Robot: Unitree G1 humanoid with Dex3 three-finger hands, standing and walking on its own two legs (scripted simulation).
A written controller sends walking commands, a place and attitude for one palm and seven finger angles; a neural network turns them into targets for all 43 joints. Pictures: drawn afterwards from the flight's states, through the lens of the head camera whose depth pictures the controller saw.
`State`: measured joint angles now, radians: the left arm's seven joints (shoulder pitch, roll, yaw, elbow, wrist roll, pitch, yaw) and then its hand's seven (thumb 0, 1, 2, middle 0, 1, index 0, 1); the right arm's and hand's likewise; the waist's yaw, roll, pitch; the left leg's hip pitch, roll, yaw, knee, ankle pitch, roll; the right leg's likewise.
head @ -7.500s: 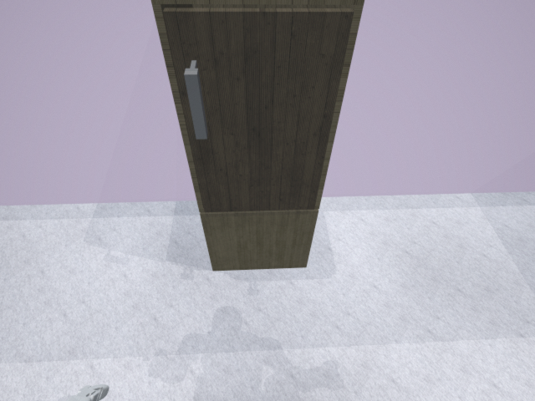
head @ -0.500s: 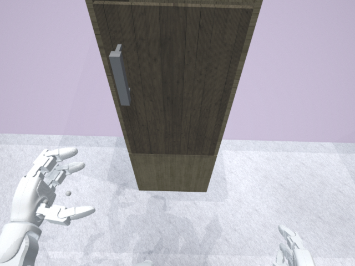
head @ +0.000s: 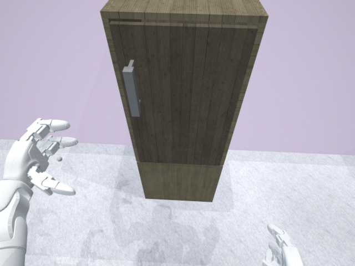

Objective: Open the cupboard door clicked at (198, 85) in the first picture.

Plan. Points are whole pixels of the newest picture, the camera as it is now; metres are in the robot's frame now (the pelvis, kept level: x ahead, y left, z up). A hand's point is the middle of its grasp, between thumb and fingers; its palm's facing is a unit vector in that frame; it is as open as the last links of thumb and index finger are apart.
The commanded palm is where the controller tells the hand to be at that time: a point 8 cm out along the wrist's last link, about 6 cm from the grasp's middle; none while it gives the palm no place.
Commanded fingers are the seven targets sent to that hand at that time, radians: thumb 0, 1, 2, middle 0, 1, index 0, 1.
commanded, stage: raise the hand with hooked fingers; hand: left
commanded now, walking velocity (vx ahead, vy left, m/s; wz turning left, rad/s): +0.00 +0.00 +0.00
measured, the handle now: (134, 89) +0.55 +0.18 +0.10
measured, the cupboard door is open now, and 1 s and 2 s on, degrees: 0 0 0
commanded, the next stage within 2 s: move the hooked fingers beside the handle in 0.54 s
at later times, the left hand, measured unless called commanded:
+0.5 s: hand (71, 153) +0.30 +0.25 +0.12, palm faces +0.07 -1.00 -0.03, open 14.0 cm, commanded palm +0.27 +0.30 +0.12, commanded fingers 0.00 -0.50 0.30 -0.30 -1.20 -0.30 -1.20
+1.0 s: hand (81, 139) +0.34 +0.25 +0.12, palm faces +0.04 -1.00 -0.01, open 14.0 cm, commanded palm +0.31 +0.30 +0.12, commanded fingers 0.00 -0.50 0.30 -0.30 -1.20 -0.30 -1.20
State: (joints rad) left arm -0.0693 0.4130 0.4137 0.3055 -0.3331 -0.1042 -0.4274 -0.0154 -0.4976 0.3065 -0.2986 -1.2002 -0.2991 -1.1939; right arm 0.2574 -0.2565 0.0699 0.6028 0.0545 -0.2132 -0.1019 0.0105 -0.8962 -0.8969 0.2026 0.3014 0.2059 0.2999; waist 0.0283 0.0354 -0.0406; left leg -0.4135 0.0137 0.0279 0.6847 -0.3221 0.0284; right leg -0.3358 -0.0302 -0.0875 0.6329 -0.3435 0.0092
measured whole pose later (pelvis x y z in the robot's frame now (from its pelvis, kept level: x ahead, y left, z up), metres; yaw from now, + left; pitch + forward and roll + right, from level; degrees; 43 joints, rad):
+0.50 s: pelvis +0.00 -0.02 +0.00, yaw -1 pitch +2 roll -1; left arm -0.10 0.41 0.44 0.37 -0.33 -0.10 -0.44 -0.02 -0.50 0.30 -0.30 -1.20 -0.30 -1.20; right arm 0.27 -0.27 0.05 0.60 0.06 -0.20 -0.11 0.01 -0.90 -0.90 0.20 0.30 0.20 0.30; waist 0.02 0.03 -0.03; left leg -0.37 0.03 0.03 0.63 -0.30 0.01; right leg -0.31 -0.01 -0.08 0.60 -0.33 -0.01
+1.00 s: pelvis +0.00 -0.02 +0.00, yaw -1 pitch +4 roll -1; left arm -0.27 0.43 0.42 0.53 -0.30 -0.12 -0.44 -0.02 -0.50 0.30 -0.30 -1.20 -0.30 -1.20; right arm 0.27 -0.28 0.05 0.61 0.06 -0.18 -0.11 0.01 -0.90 -0.90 0.20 0.30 0.20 0.30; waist 0.00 0.03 -0.04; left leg -0.41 0.03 0.03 0.65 -0.31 0.01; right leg -0.36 -0.01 -0.08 0.63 -0.34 -0.01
